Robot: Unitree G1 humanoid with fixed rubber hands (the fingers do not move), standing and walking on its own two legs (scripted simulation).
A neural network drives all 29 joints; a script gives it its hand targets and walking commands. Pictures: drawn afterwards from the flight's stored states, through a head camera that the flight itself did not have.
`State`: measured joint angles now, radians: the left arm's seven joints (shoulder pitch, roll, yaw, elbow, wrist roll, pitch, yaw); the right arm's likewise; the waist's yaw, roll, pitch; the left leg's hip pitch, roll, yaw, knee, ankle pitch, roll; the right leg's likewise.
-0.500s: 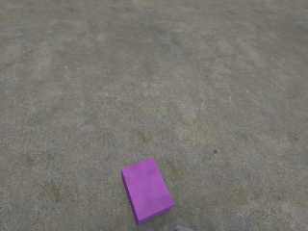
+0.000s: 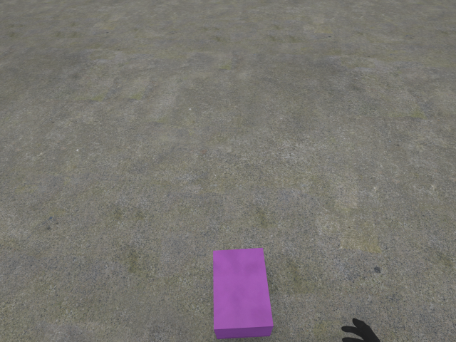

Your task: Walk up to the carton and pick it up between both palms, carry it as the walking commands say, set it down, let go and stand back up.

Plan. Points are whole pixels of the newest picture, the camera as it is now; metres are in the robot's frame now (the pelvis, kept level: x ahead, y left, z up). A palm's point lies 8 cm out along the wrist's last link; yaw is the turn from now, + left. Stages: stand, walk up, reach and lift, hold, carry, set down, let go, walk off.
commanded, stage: walk up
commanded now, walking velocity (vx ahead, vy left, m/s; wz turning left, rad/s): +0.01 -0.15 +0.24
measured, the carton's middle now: (240, 292) +0.45 +0.03 -0.69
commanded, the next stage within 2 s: stand in 1.20 s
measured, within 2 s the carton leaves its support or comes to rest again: neither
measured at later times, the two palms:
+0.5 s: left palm out of the picture -0.08 +0.29 -0.15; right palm out of the picture +0.19 -0.16 -0.13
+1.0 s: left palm out of the picture +0.05 +0.28 -0.14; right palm out of the picture +0.04 -0.24 -0.13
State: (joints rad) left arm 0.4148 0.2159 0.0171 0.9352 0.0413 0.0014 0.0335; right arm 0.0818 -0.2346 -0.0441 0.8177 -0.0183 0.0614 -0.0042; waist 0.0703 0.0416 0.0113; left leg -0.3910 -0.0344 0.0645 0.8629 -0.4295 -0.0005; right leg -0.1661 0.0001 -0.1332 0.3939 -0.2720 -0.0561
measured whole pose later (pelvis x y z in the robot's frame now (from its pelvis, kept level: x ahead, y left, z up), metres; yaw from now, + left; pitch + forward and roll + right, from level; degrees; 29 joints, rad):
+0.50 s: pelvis +0.03 +0.06 -0.01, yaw +5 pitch +0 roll +0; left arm 0.41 0.20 0.04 1.11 0.02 0.01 0.04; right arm 0.04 -0.21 -0.04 0.96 -0.01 -0.01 -0.01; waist 0.05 -0.03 0.08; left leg -0.30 0.02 0.12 0.52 -0.22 0.03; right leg -0.18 -0.10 -0.11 0.67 -0.46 0.04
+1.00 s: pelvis +0.02 +0.02 +0.00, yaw +6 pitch +1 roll -1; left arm 0.22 0.23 0.03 1.01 0.01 0.03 0.01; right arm 0.30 -0.22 -0.05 1.02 -0.04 0.01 -0.03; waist -0.04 0.00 0.04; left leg -0.33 0.09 0.06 0.48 -0.18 -0.02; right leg -0.14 -0.01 -0.06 0.37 -0.27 0.01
